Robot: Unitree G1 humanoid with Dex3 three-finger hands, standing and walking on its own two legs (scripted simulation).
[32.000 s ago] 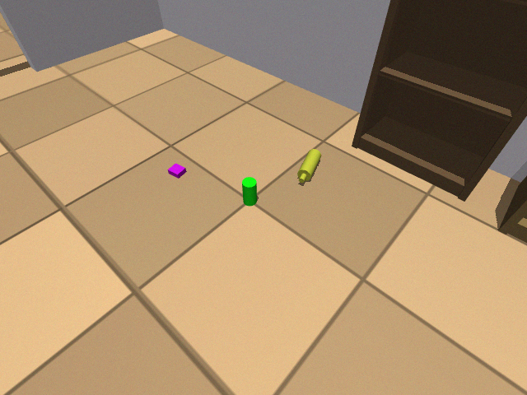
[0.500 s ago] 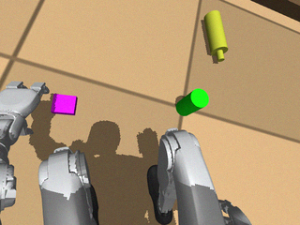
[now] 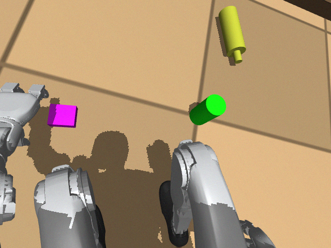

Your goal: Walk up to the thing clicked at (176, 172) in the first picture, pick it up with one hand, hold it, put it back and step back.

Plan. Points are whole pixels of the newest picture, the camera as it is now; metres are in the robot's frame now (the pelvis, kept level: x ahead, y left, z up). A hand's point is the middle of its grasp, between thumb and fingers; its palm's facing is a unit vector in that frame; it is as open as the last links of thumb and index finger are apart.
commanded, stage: rise first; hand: left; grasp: from above
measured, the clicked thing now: (63, 116) +0.49 +0.20 -0.30
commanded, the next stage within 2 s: approach in 0.98 s
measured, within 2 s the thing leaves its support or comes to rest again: neither
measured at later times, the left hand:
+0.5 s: hand (25, 117) +0.46 +0.26 -0.18, palm faces -0.47 +0.04 -0.88, open 13.8 cm
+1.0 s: hand (23, 118) +0.45 +0.26 -0.16, palm faces -0.47 +0.04 -0.88, open 13.6 cm
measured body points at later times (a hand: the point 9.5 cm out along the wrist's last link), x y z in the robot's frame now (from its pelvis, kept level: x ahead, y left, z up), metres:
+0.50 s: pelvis +0.00 +0.00 +0.00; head +0.25 +0.06 +0.37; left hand +0.48 +0.26 -0.13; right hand +0.04 -0.28 -0.11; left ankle +0.07 +0.13 -0.28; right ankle +0.10 -0.12 -0.28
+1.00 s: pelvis +0.00 +0.00 +0.00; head +0.23 +0.06 +0.38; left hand +0.47 +0.26 -0.11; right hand +0.05 -0.28 -0.11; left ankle +0.07 +0.13 -0.28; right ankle +0.10 -0.12 -0.28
